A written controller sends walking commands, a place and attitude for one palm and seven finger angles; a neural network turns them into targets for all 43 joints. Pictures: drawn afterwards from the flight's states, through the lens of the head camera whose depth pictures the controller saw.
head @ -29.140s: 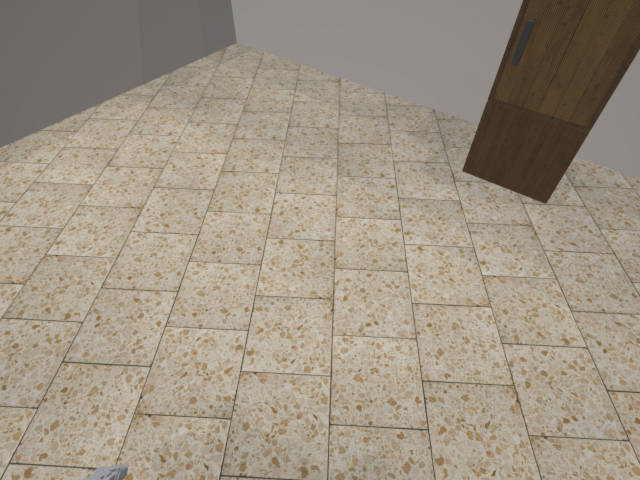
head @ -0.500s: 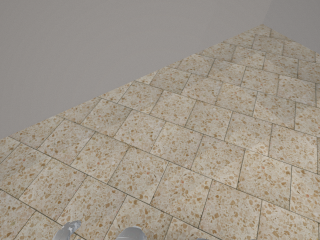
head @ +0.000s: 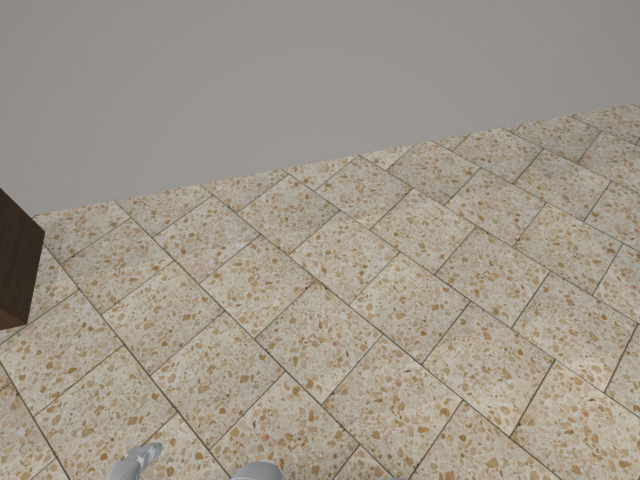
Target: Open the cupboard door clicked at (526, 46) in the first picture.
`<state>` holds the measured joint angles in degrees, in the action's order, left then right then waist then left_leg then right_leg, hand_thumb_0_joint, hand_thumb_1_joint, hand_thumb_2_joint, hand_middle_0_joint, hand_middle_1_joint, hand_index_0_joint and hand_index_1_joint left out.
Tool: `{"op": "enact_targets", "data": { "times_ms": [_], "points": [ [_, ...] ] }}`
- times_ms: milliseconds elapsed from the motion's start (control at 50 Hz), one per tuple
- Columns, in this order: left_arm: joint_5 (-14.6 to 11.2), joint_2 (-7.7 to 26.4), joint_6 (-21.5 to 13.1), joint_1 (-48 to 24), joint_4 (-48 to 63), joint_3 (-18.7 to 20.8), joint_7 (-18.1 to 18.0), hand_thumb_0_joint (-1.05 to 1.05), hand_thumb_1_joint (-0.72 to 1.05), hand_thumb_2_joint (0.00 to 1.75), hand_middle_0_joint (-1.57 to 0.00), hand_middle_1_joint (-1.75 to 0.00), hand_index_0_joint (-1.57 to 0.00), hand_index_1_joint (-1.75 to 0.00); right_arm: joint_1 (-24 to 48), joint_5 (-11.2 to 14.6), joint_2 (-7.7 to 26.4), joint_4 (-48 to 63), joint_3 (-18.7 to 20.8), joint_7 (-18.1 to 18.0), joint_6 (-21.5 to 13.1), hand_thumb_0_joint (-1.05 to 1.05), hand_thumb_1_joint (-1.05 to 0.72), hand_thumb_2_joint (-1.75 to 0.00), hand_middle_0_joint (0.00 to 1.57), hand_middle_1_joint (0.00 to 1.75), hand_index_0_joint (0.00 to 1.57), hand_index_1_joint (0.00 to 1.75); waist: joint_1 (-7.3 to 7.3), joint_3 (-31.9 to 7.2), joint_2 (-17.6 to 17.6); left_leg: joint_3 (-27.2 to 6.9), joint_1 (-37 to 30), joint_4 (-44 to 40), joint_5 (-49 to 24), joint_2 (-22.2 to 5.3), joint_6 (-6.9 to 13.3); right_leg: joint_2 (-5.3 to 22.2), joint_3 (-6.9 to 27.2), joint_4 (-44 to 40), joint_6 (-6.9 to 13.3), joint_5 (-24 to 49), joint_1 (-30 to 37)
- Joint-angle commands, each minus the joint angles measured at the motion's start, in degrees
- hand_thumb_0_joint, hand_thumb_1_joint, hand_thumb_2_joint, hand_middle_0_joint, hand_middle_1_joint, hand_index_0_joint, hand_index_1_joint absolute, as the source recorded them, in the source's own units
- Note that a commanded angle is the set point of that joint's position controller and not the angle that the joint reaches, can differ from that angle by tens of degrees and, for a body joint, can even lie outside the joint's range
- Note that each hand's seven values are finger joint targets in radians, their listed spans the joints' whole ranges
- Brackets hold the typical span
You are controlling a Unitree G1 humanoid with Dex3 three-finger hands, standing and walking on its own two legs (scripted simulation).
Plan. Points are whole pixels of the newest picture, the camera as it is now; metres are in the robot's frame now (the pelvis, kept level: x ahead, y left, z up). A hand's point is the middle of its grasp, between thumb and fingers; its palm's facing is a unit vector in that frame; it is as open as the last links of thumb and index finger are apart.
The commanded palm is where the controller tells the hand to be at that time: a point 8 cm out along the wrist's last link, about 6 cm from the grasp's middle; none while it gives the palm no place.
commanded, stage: turn to face it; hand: left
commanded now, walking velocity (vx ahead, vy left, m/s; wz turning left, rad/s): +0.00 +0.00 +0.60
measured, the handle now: out of the picture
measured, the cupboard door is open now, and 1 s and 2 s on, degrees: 48 48 48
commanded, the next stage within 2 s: take the last steps up to it in 1.66 s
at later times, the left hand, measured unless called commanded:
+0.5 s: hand out of the picture +0.05 +0.22 -0.15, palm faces +0.32 -0.91 -0.26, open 7.4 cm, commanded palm none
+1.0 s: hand out of the picture -0.02 +0.18 -0.17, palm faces +0.59 -0.77 -0.24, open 7.4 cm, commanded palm none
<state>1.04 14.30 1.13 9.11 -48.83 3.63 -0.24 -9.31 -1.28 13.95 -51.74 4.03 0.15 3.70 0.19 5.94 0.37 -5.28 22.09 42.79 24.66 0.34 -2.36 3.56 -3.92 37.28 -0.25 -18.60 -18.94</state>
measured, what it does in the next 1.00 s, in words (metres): steps on the spot, turning left: left foot, then right foot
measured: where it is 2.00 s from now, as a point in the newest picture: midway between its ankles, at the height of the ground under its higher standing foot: outside the picture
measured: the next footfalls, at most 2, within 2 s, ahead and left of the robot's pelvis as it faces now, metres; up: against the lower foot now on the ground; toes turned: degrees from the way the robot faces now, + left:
left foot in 0.26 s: +0.04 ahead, +0.13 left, +0.00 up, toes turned +14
right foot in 0.58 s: +0.11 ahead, -0.14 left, +0.00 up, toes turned +18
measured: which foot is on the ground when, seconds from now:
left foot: up 0.00-0.24, down 0.26-0.58, up 0.60-0.86, down 0.88-1.00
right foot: down 0.00-0.26, up 0.28-0.56, down 0.58-0.88, up 0.90-1.00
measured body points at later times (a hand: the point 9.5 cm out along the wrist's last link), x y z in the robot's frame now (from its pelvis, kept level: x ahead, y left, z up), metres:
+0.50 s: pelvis +0.02 -0.01 +0.01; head +0.08 +0.01 +0.46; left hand +0.04 +0.27 -0.13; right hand +0.19 -0.23 -0.13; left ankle +0.00 +0.12 -0.72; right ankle +0.05 -0.15 -0.68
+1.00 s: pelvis +0.05 -0.03 +0.00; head +0.08 +0.02 +0.45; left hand -0.05 +0.22 -0.15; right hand +0.29 -0.18 -0.12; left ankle -0.01 +0.07 -0.72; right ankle +0.08 -0.17 -0.66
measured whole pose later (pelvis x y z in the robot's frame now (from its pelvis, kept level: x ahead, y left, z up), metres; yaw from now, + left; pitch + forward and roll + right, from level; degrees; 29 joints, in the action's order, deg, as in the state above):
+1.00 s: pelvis +0.05 -0.03 +0.00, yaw +36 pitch +1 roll +0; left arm 0.9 14.6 4.1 10.1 -52.2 3.9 -0.5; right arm -7.5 -1.8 13.2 -50.0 3.1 0.1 1.4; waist 0.3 6.3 -3.1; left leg 0.4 19.7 35.7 17.4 0.7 0.9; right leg 5.5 -3.3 61.1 -4.3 -30.2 -25.0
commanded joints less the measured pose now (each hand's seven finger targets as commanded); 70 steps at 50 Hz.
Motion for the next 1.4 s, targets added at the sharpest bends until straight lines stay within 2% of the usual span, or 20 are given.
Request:
{"op": "enact_targets", "data": {
  "times_ms": [0, 200, 220, 240, 260, 360, 500, 520, 560, 660, 800, 840, 860, 880, 1120, 1140, 1160, 1180, 1240, 1380],
  "points": [
    [0.2, 9.3, -1.3, 3.4, 3.3, 1.9, -1.6, 0.0, 0.9, 0.9, -0.2, -0.3, -0.2, -0.3, 4.6, 0.1, 5.8, 5.9, 2.1, 0.5, -0.8, 0.0, -0.9, -0.9, 0.2, 0.3, 0.2, 0.3, -1.0, -4.9, -14.8, 2.3, 12.4, 28.7, 5.5, -1.7, -0.1, 18.8, 16.7, -19.7, 8.8, 15.6, 8.8],
    [-0.2, 10.8, -1.2, 5.1, 1.2, 2.8, -1.0, 0.0, 0.9, 0.9, -0.2, -0.3, -0.2, -0.3, 1.9, 0.5, 4.2, 4.6, 0.4, 1.4, -1.8, 0.0, -0.9, -0.9, 0.2, 0.3, 0.2, 0.3, 0.43, -9.7, -9.5, 11.5, -9.7, -14.3, -10.9, 0.2, 0.9, 14.9, -2.5, -3.1, 2.2, 33.1, 11.0],
    [-0.5, 9.4, -1.0, 4.2, 2.2, 2.6, -0.8, 0.0, 0.9, 0.9, -0.2, -0.3, -0.2, -0.3, -2.0, 0.2, 8.1, 3.9, 1.5, 1.2, -2.2, 0.0, -0.9, -0.9, 0.2, 0.3, 0.2, 0.3, 2.79, -12.1, -0.7, 4.2, -19.6, -17.5, -22.6, -5.9, 3.9, 12.6, -5.1, 5.8, -1.0, 23.1, 2.0],
    [-0.7, 5.2, -0.7, 2.2, 4.7, 1.4, -0.4, 0.0, 0.9, 0.9, -0.2, -0.3, -0.2, -0.3, -6.4, -0.3, 14.5, 3.8, 3.2, 0.9, -2.4, 0.0, -0.9, -0.9, 0.2, 0.3, 0.2, 0.3, 5.15, -12.8, 16.3, -17.5, -26.3, -20.1, -43.2, -22.2, 12.6, 4.0, -6.2, 19.8, -5.4, -15.0, -13.5],
    [-0.2, 6.0, 0.0, -1.5, 6.6, 1.1, -0.8, 0.0, 0.9, 0.9, -0.2, -0.3, -0.2, -0.3, -9.6, -0.4, 16.7, 2.6, 3.4, 0.4, -1.9, 0.0, -0.9, -0.9, 0.2, 0.3, 0.2, 0.3, 6.36, -12.2, 11.7, -20.3, -22.7, -20.7, -41.1, -26.0, 17.7, 3.2, 0.8, 26.6, -4.5, -20.7, -15.7],
    [-0.3, 5.2, 0.6, -0.4, 3.0, 1.4, -0.3, 0.0, 0.9, 0.9, -0.2, -0.3, -0.2, -0.3, -0.8, -0.2, 11.0, 4.4, 1.7, -1.4, -3.0, 0.0, -0.9, -0.9, 0.2, 0.3, 0.2, 0.3, 1.05, -10.6, 10.0, -8.9, -16.4, -19.7, -40.7, -14.3, 12.0, 1.9, 4.2, 25.1, -4.7, -8.0, -11.9],
    [-0.6, 4.8, 0.1, 3.8, 2.4, 1.5, -0.2, 0.0, 0.9, 0.9, -0.2, -0.3, -0.2, -0.3, 3.3, -0.1, 11.6, 4.8, 2.7, -0.9, -1.9, 0.0, -0.9, -0.9, 0.2, 0.3, 0.2, 0.3, -1.49, -9.1, 9.1, -10.2, -4.1, -17.2, -25.8, -9.9, 8.8, -3.2, 0.5, -2.5, -3.4, -0.6, 7.1],
    [-0.5, 6.3, -0.4, 6.2, 2.0, 2.0, -0.5, 0.0, 0.9, 0.9, -0.2, -0.3, -0.2, -0.3, 4.0, 0.3, 10.5, 5.3, 2.5, -0.7, -1.8, 0.0, -0.9, -0.9, 0.2, 0.3, 0.2, 0.3, -2.96, -9.3, 4.5, -9.3, 0.4, -13.5, -20.3, -7.4, 6.7, -1.5, 1.9, -11.2, -3.0, 4.0, 13.4],
    [0.8, 14.6, -1.0, 7.7, 2.5, 3.3, -1.3, 0.0, 0.9, 0.9, -0.2, -0.3, -0.2, -0.3, 4.3, 0.7, 5.7, 7.7, 1.9, 0.2, -1.7, 0.0, -0.9, -0.9, 0.2, 0.3, 0.2, 0.3, -4.21, -8.2, -18.3, 4.2, 11.8, 12.1, 10.9, 3.5, 0.0, 24.2, 26.1, -24.1, 7.9, 6.8, 14.8],
    [0.5, 7.9, -1.2, 0.5, 4.2, 1.6, -1.8, 0.0, 0.9, 0.9, -0.2, -0.3, -0.2, -0.3, 4.0, 0.5, 4.0, 5.1, 1.3, 1.3, -0.7, 0.0, -0.9, -0.9, 0.2, 0.3, 0.2, 0.3, -0.16, -5.0, -14.8, 5.9, 8.4, 18.5, 4.2, -2.3, -1.1, 15.4, 5.4, -16.5, 7.4, 27.2, 10.1],
    [0.1, 11.1, -1.2, 5.6, 1.3, 2.8, -1.2, 0.0, 0.9, 0.9, -0.2, -0.3, -0.2, -0.3, 3.4, 0.7, 3.3, 4.7, 0.3, 1.4, -1.7, 0.0, -0.9, -0.9, 0.2, 0.3, 0.2, 0.3, -1.09, -9.0, -11.2, 11.9, -4.1, -9.0, -5.4, 0.6, 0.1, 15.6, -0.1, -6.7, 3.9, 36.2, 14.6],
    [-0.5, 9.3, -0.8, 3.8, 2.5, 2.5, -0.7, 0.0, 0.9, 0.9, -0.2, -0.3, -0.2, -0.3, -2.3, 0.2, 8.6, 3.9, 1.7, 1.3, -2.2, 0.0, -0.9, -0.9, 0.2, 0.3, 0.2, 0.3, 2.56, -11.7, 0.2, 1.6, -19.3, -17.7, -22.5, -6.9, 4.3, 11.6, -4.7, 6.6, -1.6, 20.4, 0.7],
    [-0.9, 5.1, -0.4, 1.7, 5.2, 1.3, -0.4, 0.0, 0.9, 0.9, -0.2, -0.3, -0.2, -0.3, -7.3, -0.4, 15.2, 3.4, 3.4, 0.8, -2.4, 0.0, -0.9, -0.9, 0.2, 0.3, 0.2, 0.3, 5.42, -12.2, 17.8, -19.2, -24.8, -20.8, -43.2, -22.6, 13.9, 3.5, -5.8, 19.8, -5.7, -17.1, -13.9],
    [-0.2, 6.2, 0.2, -1.9, 7.1, 1.2, -0.8, 0.0, 0.9, 0.9, -0.2, -0.3, -0.2, -0.3, -10.3, -0.4, 17.0, 2.3, 3.6, 0.3, -1.9, 0.0, -0.9, -0.9, 0.2, 0.3, 0.2, 0.3, 6.45, -11.7, 11.4, -21.4, -20.8, -21.2, -36.4, -25.8, 17.9, 3.0, 1.2, 26.8, -4.4, -20.8, -14.9],
    [-0.6, 5.3, 0.0, 5.1, 2.1, 1.7, -0.4, 0.0, 0.9, 0.9, -0.2, -0.3, -0.2, -0.3, 3.6, 0.0, 11.3, 5.0, 2.6, -0.8, -1.7, 0.0, -0.9, -0.9, 0.2, 0.3, 0.2, 0.3, -2.05, -9.3, 7.4, -11.0, -1.4, -16.5, -21.5, -9.0, 8.3, -3.1, 0.9, -5.5, -3.2, 1.0, 10.2],
    [-0.1, 8.2, -0.5, 7.7, 1.8, 2.3, -0.7, 0.0, 0.9, 0.9, -0.2, -0.3, -0.2, -0.3, 4.4, 0.5, 9.5, 5.8, 2.4, -0.5, -1.6, 0.0, -0.9, -0.9, 0.2, 0.3, 0.2, 0.3, -3.66, -9.2, 0.0, -8.2, 4.5, -10.8, -13.3, -4.9, 5.4, 1.7, 6.0, -15.5, -2.1, 1.1, 16.1],
    [0.7, 13.2, -1.0, 8.3, 2.0, 3.4, -1.2, 0.0, 0.9, 0.9, -0.2, -0.3, -0.2, -0.3, 3.6, 0.8, 5.4, 7.0, 1.9, -0.1, -1.6, 0.0, -0.9, -0.9, 0.2, 0.3, 0.2, 0.3, -3.87, -8.3, -16.0, 1.7, 14.0, 2.4, 3.0, 3.3, 0.6, 17.8, 23.3, -23.0, 4.0, 0.3, 19.3],
    [0.5, 14.6, -0.8, 7.2, 2.9, 2.9, -1.3, 0.0, 0.9, 0.9, -0.2, -0.3, -0.2, -0.3, 4.7, 0.3, 6.6, 7.7, 1.9, 0.4, -1.5, 0.0, -0.9, -0.9, 0.2, 0.3, 0.2, 0.3, -4.03, -7.3, -15.9, 2.5, 11.2, 16.4, 11.3, 2.3, 0.5, 24.8, 25.8, -24.7, 9.3, 2.5, 10.8],
    [0.3, 8.3, -0.9, 0.2, 4.2, 1.7, -1.8, 0.0, 0.9, 0.9, -0.2, -0.3, -0.2, -0.3, 3.3, 0.3, 5.7, 5.2, 2.1, 1.0, -0.6, 0.0, -0.9, -0.9, 0.2, 0.3, 0.2, 0.3, 0.22, -4.5, -15.7, 2.8, 10.5, 26.2, 4.2, -1.9, -0.1, 17.1, 12.2, -19.3, 8.4, 15.3, 6.9],
    [0.4, 10.9, -1.5, 6.8, 0.4, 2.5, -1.4, 0.0, 0.9, 0.9, -0.2, -0.3, -0.2, -0.3, 4.3, 0.8, 2.0, 4.4, -0.1, 1.2, -1.8, 0.0, -0.9, -0.9, 0.2, 0.3, 0.2, 0.3, -1.88, -8.9, -11.2, 11.0, -1.8, -6.6, -2.2, 1.3, -0.1, 14.9, 2.7, -8.4, 5.1, 38.7, 16.2]
  ]
}}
